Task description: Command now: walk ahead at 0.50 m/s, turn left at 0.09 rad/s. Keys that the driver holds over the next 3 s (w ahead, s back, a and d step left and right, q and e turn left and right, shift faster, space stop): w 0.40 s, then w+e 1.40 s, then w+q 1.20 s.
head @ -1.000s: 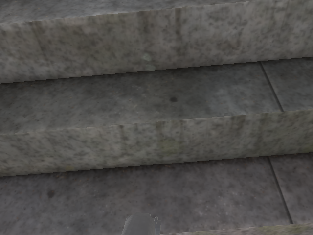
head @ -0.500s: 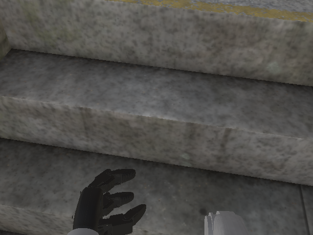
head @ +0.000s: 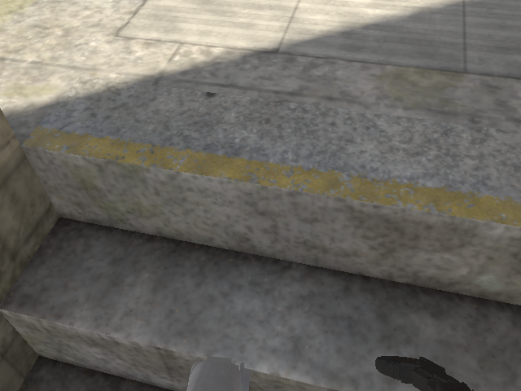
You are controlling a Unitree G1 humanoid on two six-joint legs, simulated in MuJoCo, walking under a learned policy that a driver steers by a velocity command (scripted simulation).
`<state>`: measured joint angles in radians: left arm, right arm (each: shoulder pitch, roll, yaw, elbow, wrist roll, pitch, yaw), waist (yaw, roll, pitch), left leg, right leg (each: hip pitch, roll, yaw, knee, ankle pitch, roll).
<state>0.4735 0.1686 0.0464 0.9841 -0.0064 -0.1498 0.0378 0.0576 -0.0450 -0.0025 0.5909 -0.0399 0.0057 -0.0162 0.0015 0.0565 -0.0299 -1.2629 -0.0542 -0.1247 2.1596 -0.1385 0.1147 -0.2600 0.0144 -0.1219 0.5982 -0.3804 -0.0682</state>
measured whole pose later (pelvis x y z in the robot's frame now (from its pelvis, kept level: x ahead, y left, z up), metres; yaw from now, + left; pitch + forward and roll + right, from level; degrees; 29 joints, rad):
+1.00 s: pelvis +0.40 +0.02 +0.40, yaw -14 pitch +2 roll +0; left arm 0.33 0.19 0.06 0.90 0.03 -0.05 0.04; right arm 0.06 -0.07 0.04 0.56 -0.07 -0.08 0.03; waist 0.00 0.00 -0.10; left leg -0.98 0.01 -0.03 1.87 -0.06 0.06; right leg -0.55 0.17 0.06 0.83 -0.46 -0.19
